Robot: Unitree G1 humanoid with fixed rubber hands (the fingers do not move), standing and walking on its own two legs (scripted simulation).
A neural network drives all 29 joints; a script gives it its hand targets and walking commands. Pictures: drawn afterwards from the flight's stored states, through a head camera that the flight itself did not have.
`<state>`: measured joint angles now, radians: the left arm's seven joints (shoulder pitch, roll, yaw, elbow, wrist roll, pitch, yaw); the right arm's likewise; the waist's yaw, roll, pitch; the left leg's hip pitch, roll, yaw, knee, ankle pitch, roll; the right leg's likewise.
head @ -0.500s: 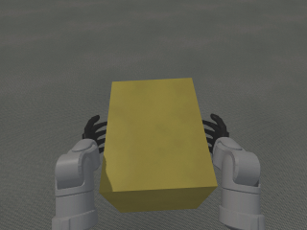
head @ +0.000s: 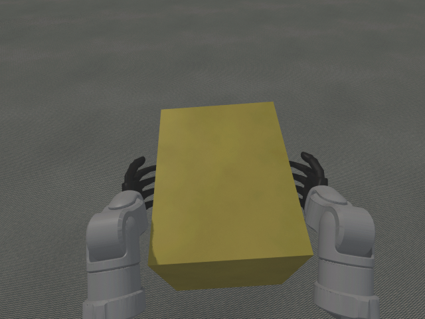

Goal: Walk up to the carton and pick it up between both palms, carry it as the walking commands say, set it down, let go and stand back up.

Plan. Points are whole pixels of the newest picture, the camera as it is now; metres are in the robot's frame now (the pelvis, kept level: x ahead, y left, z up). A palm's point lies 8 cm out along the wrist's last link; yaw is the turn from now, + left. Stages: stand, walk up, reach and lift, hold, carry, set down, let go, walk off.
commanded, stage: carry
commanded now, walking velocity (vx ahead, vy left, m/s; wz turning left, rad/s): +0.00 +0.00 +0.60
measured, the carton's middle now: (223, 199) +0.34 -0.03 +0.05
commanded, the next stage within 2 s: none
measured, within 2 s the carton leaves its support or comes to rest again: neither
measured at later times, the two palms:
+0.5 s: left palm (69, 244) +0.22 +0.21 +0.12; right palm (277, 220) +0.25 -0.10 +0.12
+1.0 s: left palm (82, 247) +0.22 +0.19 +0.11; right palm (285, 220) +0.25 -0.11 +0.11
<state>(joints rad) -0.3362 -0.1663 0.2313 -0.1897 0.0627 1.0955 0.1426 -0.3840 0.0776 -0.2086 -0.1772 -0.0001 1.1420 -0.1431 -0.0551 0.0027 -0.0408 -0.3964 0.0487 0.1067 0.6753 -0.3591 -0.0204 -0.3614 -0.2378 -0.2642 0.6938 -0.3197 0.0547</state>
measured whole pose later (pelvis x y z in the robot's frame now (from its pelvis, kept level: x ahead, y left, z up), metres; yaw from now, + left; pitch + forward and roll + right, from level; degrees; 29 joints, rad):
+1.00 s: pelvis -0.07 +0.00 +0.01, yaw +6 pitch +1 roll +0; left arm -0.39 -0.10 0.24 -0.02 0.04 1.09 0.13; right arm -0.39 0.12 -0.23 -0.05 -0.06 1.11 -0.15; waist 0.00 0.02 -0.09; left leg -0.41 0.02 0.06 0.46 -0.06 0.02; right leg -0.32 -0.02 -0.14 0.56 -0.26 -0.04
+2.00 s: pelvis -0.04 -0.01 +0.01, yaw +6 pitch +0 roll +0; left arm -0.35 -0.11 0.24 0.09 0.07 0.93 0.10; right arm -0.36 0.13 -0.24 0.08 -0.06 0.94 -0.13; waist 0.00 0.01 -0.06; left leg -0.39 0.05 0.05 0.51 -0.12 -0.01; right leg -0.27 0.00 -0.15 0.57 -0.30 -0.07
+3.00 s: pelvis -0.04 +0.00 +0.00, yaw -11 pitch +3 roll +1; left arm -0.25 -0.15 0.20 -0.28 0.03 1.12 0.14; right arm -0.26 0.15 -0.20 -0.28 -0.02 1.12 -0.14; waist 0.02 -0.01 -0.05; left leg -0.44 0.20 0.32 0.68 -0.26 -0.01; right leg -0.45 0.09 0.08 0.72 -0.32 -0.05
